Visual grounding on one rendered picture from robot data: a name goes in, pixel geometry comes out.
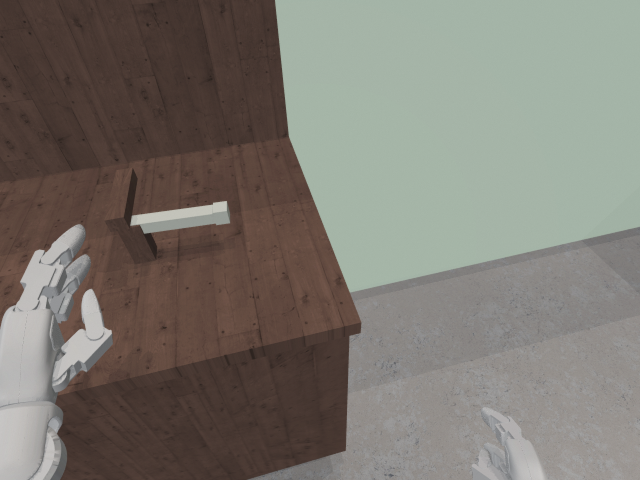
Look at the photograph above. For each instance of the right robot hand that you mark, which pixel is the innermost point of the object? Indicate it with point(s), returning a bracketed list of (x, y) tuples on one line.
[(520, 461)]

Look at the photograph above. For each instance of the tap lever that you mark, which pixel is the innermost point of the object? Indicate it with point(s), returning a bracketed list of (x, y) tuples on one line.
[(218, 214)]

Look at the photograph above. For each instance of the left robot hand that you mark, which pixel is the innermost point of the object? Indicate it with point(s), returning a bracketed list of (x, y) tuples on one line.
[(30, 337)]

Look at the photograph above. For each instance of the counter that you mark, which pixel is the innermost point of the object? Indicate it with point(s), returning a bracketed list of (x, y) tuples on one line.
[(230, 346)]

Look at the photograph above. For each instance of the left robot forearm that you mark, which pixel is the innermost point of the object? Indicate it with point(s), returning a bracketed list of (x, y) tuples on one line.
[(30, 448)]

